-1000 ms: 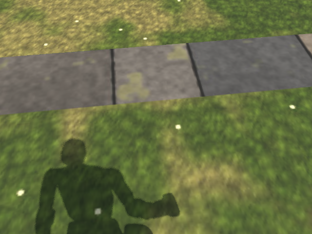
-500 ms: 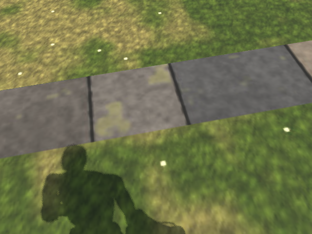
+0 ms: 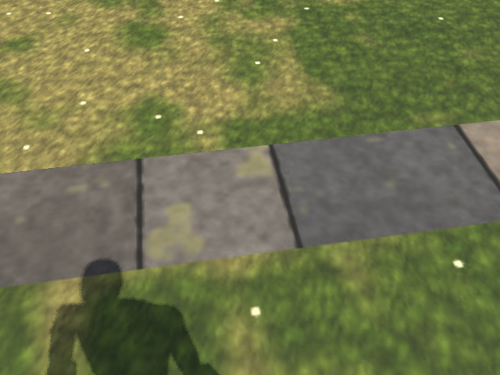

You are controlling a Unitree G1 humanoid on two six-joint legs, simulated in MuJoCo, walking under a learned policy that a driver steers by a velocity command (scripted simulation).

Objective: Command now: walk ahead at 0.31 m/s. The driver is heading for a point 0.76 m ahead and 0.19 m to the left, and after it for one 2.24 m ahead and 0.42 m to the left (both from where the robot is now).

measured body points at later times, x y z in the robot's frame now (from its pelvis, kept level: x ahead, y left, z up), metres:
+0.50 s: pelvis +0.21 +0.02 -0.01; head +0.24 +0.02 +0.44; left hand +0.11 +0.27 -0.14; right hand +0.46 -0.19 -0.09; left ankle +0.38 +0.13 -0.72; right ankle +0.02 -0.09 -0.73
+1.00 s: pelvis +0.47 +0.04 +0.01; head +0.50 +0.04 +0.46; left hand +0.68 +0.28 -0.09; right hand +0.45 -0.23 -0.13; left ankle +0.37 +0.13 -0.73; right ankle +0.68 -0.12 -0.69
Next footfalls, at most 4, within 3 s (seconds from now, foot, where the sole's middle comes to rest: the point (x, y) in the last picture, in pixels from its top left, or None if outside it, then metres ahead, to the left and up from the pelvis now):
0.52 left None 0.41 0.13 -0.77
1.10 right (291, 310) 0.72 -0.10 -0.77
1.56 left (187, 273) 0.85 0.22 -0.77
1.88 right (270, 268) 0.86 -0.04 -0.77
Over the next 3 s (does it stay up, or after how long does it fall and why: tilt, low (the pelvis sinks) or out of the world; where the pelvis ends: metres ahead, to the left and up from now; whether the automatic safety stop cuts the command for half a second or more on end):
stays up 0.84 0.07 0.01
